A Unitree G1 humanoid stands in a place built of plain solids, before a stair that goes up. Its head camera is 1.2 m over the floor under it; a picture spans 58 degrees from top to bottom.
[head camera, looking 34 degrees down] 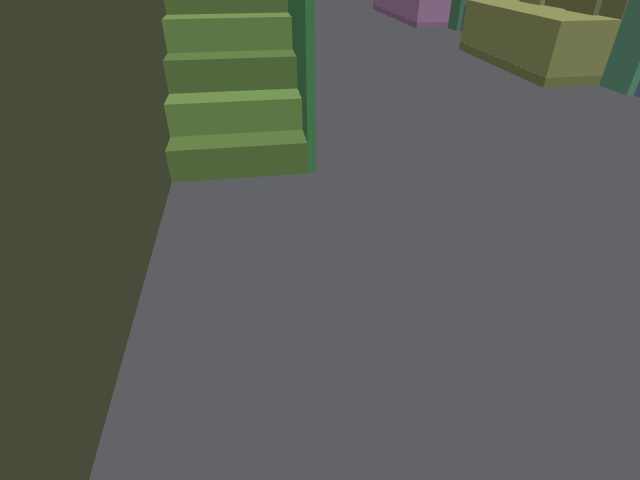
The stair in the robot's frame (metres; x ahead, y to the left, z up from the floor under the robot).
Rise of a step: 0.20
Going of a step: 0.24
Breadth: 0.85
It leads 9 degrees to the left of straight ahead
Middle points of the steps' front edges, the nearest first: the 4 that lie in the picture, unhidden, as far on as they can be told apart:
2.48 0.50 0.20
2.72 0.53 0.41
2.95 0.57 0.61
3.19 0.61 0.82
